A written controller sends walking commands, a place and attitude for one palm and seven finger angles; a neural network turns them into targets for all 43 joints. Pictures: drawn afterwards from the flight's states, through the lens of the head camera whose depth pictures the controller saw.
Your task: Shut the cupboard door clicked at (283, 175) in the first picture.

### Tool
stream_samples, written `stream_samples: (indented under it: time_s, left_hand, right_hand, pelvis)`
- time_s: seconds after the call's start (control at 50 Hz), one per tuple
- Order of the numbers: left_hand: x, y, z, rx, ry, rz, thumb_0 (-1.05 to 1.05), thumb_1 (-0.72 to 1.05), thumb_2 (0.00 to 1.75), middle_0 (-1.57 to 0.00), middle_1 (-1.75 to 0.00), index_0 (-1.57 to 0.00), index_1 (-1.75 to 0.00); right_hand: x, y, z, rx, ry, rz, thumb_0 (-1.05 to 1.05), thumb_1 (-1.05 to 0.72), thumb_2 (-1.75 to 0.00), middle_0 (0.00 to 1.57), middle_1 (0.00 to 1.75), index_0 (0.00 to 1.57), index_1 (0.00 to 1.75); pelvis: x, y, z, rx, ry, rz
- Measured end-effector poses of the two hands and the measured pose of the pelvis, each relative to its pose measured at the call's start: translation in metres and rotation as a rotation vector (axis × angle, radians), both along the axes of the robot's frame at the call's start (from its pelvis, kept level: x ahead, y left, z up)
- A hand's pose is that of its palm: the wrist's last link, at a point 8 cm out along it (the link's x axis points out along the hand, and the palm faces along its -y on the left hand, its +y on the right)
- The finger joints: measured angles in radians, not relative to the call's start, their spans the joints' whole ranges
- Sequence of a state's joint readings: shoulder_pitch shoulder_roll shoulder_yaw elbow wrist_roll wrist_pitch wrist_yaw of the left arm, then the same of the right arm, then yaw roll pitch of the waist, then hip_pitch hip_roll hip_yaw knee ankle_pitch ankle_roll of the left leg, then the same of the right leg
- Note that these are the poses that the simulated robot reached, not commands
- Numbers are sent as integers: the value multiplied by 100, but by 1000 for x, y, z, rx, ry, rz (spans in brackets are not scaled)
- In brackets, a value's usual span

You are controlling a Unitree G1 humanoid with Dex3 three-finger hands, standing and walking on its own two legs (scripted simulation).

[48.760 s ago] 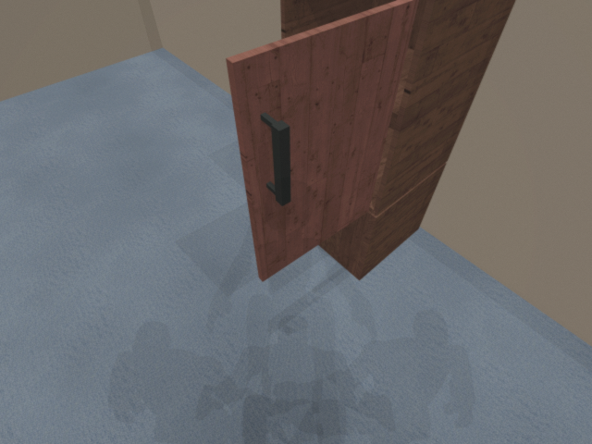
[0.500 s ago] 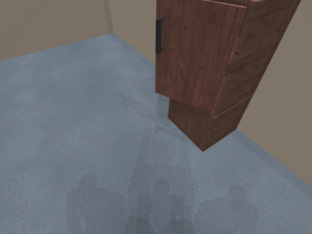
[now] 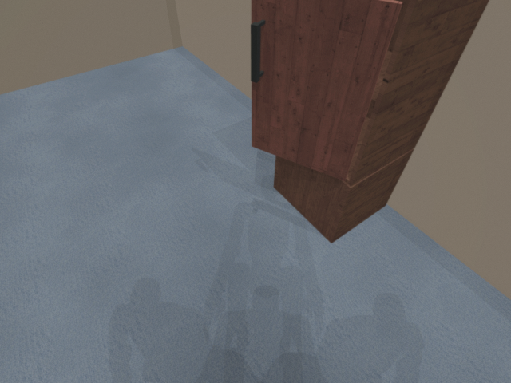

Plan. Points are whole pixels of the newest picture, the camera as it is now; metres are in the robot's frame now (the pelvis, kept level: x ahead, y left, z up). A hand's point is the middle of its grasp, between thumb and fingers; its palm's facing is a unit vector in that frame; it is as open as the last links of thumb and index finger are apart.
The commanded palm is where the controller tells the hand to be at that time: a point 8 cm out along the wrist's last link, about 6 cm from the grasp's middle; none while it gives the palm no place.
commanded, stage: look to check the result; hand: left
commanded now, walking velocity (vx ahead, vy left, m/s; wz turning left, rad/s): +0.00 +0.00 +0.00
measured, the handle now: (258, 51) +1.01 +0.04 +0.06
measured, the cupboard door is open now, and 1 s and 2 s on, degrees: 25 25 25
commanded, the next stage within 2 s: walk to a spot facing it in 0.26 s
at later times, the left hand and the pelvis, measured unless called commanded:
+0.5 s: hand out of the picture +0.01 +0.16 -0.18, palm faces +0.02 -0.98 -0.20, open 7.4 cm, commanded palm none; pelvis +0.01 -0.01 +0.00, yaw +1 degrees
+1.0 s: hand out of the picture +0.05 +0.25 -0.16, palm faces +0.29 -0.92 -0.26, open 7.4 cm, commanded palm none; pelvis +0.02 +0.01 +0.00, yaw +19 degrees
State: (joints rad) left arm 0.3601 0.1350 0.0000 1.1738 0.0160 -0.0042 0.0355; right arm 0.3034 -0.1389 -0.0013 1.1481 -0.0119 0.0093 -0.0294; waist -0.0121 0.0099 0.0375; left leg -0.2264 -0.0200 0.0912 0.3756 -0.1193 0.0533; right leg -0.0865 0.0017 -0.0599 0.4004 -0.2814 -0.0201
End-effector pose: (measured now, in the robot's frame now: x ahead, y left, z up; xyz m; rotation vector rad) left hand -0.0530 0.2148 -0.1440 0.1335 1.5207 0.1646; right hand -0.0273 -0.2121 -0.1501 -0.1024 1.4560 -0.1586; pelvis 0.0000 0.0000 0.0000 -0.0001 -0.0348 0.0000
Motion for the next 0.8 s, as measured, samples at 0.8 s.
stream_samples:
  time_s: [0.8]
  left_hand:
    - [59, 48, -31, 53, -172, 154, 0, 91, 90, -20, -30, -20, -30]
  right_hand:
    - [105, -8, -8, -79, -95, 217, 0, -91, -90, 20, 30, 20, 30]
  pelvis:
    - [13, 17, -28, -7, 3, 205]
